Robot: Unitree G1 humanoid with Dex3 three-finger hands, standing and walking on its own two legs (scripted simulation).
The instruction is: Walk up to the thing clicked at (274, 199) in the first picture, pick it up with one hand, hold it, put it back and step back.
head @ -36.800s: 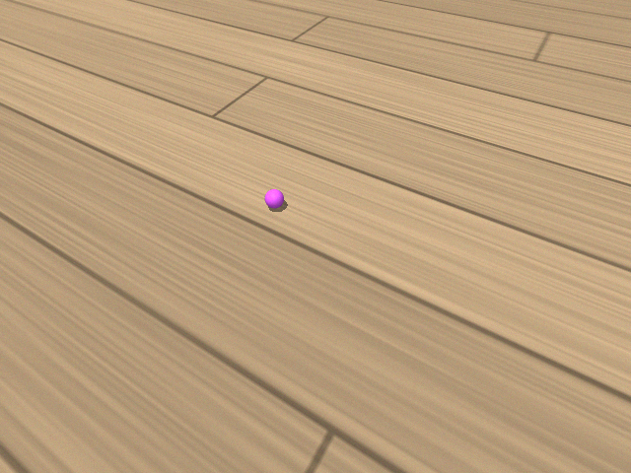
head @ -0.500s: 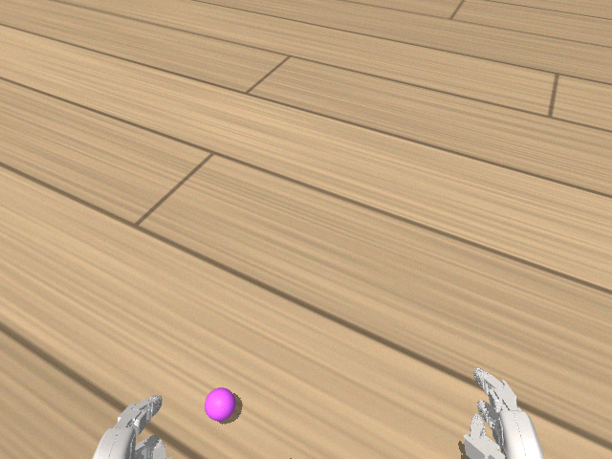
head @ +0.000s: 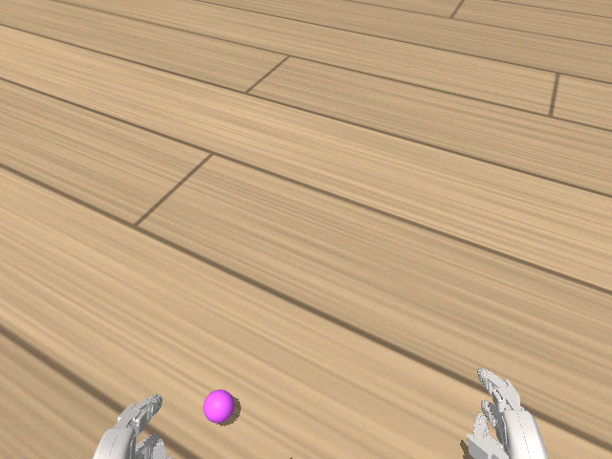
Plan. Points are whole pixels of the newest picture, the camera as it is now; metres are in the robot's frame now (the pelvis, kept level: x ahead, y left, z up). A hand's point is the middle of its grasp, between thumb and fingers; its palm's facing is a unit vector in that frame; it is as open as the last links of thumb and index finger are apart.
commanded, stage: home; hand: left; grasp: from above
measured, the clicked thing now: (218, 406) +0.41 +0.25 -0.67
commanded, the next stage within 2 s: stand in 0.02 s
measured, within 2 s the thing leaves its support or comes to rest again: neither
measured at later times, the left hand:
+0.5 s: hand out of the picture +0.08 +0.24 -0.10, palm faces +0.03 -0.94 -0.34, open 7.4 cm
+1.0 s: hand out of the picture +0.02 +0.25 -0.10, palm faces +0.04 -0.94 -0.33, open 7.4 cm
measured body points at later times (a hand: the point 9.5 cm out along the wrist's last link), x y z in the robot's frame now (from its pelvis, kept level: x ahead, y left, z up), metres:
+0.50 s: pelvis -0.01 +0.01 +0.04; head +0.01 +0.01 +0.49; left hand +0.08 +0.29 -0.08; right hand +0.09 -0.27 -0.08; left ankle +0.01 +0.13 -0.68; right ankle -0.03 -0.13 -0.68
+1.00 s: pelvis -0.02 +0.01 +0.07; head -0.02 +0.01 +0.52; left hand +0.02 +0.30 -0.07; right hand +0.05 -0.27 -0.08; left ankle +0.01 +0.13 -0.68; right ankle -0.03 -0.13 -0.68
